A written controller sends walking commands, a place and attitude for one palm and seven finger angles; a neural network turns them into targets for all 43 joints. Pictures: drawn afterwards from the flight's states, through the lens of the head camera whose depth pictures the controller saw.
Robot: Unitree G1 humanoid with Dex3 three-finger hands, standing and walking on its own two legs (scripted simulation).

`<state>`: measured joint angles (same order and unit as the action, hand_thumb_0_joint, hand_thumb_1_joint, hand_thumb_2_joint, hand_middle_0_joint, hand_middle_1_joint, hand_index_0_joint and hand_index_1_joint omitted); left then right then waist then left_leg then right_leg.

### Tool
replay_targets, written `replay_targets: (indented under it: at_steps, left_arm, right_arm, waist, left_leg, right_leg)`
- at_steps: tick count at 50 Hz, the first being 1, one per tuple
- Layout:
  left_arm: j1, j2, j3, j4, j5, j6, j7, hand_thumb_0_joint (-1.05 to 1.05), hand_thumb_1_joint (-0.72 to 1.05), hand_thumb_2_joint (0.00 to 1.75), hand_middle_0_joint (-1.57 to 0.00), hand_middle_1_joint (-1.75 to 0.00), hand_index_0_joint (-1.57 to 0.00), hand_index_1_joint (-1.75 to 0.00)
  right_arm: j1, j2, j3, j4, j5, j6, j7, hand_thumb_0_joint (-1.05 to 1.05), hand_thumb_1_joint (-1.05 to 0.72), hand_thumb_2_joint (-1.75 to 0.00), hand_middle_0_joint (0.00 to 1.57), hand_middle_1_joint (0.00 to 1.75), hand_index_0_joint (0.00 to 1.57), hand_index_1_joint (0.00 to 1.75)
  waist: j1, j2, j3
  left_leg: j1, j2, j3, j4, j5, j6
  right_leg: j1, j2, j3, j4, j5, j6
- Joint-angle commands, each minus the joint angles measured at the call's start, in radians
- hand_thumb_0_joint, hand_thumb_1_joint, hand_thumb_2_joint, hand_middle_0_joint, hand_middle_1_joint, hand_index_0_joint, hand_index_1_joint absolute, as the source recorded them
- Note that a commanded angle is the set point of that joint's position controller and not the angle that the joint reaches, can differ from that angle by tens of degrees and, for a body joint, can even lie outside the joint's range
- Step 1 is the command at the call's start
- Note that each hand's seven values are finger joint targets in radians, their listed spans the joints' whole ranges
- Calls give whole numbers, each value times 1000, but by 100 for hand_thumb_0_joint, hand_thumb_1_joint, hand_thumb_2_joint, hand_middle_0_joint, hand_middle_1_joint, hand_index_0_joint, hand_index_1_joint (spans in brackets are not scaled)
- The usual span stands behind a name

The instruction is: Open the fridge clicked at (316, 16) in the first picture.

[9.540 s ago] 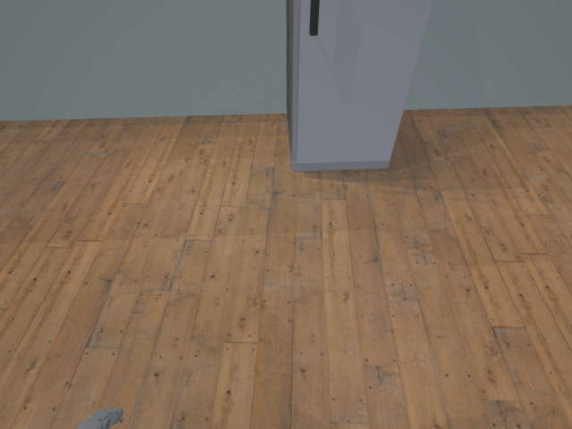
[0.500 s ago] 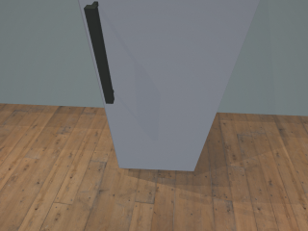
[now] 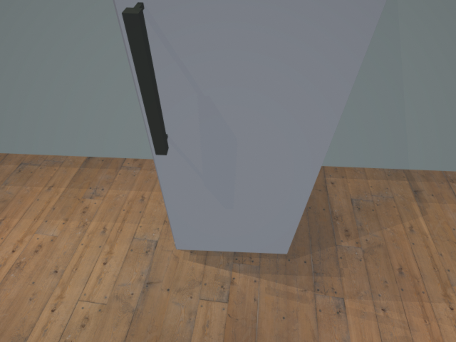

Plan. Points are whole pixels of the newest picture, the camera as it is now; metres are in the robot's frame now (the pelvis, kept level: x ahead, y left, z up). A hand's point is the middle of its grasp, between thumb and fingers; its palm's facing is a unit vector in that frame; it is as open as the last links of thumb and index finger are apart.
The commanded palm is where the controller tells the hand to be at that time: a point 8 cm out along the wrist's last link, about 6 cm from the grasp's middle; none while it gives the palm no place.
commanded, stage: look again from close up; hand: left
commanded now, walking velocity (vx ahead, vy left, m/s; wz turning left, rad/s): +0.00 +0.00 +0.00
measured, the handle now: (152, 89) +0.58 +0.21 +0.15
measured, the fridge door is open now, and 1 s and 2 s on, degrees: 0 0 0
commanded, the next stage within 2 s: shuffle to correct the standing spot in 0.58 s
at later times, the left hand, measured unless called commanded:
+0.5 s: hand out of the picture -0.01 +0.15 -0.18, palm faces +0.06 -0.99 -0.14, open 7.3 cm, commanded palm none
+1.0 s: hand out of the picture +0.01 +0.17 -0.19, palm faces +0.10 -0.99 -0.14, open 7.3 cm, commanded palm none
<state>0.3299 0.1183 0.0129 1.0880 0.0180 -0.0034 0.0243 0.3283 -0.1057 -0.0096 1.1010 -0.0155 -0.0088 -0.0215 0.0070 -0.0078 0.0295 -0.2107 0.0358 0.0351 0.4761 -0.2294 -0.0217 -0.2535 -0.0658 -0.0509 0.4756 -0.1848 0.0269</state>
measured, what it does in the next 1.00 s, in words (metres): shifts its weight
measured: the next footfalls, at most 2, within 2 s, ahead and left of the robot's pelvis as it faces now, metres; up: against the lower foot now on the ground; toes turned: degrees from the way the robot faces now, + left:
right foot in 1.26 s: +0.20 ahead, -0.08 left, +0.00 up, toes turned -9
left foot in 1.60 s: +0.18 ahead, +0.13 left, +0.00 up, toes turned +4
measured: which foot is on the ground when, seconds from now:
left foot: down 0.00-1.00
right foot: down 0.00-1.00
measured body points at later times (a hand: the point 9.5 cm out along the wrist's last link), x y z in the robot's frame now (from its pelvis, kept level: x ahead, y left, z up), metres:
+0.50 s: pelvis +0.01 +0.00 +0.00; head +0.02 +0.00 +0.45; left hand -0.01 +0.20 -0.16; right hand -0.01 -0.21 -0.16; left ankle +0.02 +0.13 -0.74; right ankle +0.04 -0.14 -0.74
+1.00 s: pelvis +0.05 +0.01 -0.01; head +0.05 +0.02 +0.44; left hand +0.00 +0.22 -0.17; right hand +0.01 -0.20 -0.16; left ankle +0.02 +0.13 -0.74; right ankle +0.04 -0.14 -0.74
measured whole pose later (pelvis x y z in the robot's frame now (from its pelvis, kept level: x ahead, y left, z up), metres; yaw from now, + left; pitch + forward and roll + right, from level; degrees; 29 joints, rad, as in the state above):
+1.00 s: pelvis +0.05 +0.01 -0.01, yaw +0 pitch -1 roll +0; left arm 0.40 0.12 0.05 1.08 0.03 0.00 0.01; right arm 0.39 -0.12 -0.02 1.10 -0.03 0.00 -0.01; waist 0.02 -0.02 0.00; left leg -0.22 0.03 0.04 0.60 -0.37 0.00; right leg -0.26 -0.07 -0.04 0.60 -0.33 0.02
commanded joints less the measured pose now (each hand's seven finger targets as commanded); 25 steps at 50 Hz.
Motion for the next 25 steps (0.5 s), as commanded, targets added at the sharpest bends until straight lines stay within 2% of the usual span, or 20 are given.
replay_targets:
  at_steps: [1, 9, 10, 12, 25]
  left_arm:
    - [79, 79, 19, -25, 2, -16, 9, 0, 90, 90, -20, -30, -20, -30]
    - [78, 80, 18, -23, 2, -17, 10, 0, 90, 90, -20, -30, -20, -30]
    - [76, 81, 18, -22, 1, -17, 9, 0, 90, 90, -20, -30, -20, -30]
    - [79, 81, 18, -21, 1, -17, 9, 0, 90, 90, -20, -30, -20, -30]
    - [77, 80, 16, -16, 1, -19, 8, 0, 90, 90, -20, -30, -20, -30]
  right_arm:
    - [77, -88, -13, -27, 2, -16, -7, 0, -90, -90, 20, 30, 20, 30]
    - [80, -83, -12, -23, 2, -16, -7, 0, -90, -90, 20, 30, 20, 30]
    - [82, -83, -11, -21, 1, -16, -7, 0, -90, -90, 20, 30, 20, 30]
    - [80, -81, -10, -20, 1, -15, -7, 0, -90, -90, 20, 30, 20, 30]
    - [77, -79, -10, -14, 1, -17, -8, 0, -90, -90, 20, 30, 20, 30]
  waist:
    - [4, 8, 67]
    - [1, -11, 66]
    - [3, 4, 67]
    - [2, -14, 68]
    - [3, 0, 60]
  left_leg:
    - [-98, 51, -64, -143, -70, 34]
    - [-84, 46, -53, -130, -40, 32]
    - [-87, 46, -52, -132, -49, 32]
    - [-82, 43, -49, -127, -46, 32]
    - [-69, 47, -47, -121, -15, 31]
  right_leg:
    - [18, -38, 57, -106, -79, -42]
    - [14, -40, 63, -114, -81, -44]
    - [13, -39, 63, -114, -90, -44]
    - [10, -41, 66, -119, -99, -45]
    - [16, -38, 63, -113, -70, -47]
